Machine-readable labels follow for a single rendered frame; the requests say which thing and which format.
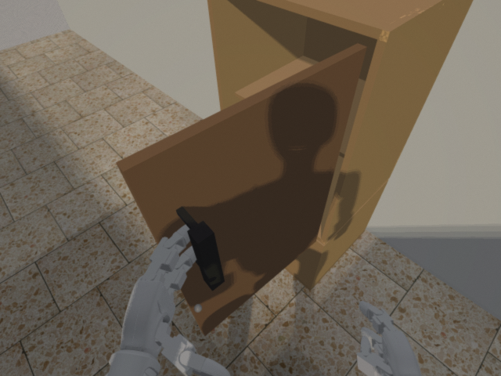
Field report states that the left robot forearm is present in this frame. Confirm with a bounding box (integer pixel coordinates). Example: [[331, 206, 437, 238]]
[[105, 349, 160, 376]]

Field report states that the handle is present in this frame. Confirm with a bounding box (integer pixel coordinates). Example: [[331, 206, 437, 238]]
[[176, 206, 225, 291]]

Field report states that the cupboard door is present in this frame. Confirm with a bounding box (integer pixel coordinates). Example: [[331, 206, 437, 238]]
[[116, 43, 367, 336]]

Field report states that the robot right hand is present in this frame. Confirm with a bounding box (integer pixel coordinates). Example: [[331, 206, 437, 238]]
[[357, 301, 422, 376]]

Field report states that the robot left hand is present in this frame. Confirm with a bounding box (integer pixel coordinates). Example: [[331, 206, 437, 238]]
[[120, 225, 230, 376]]

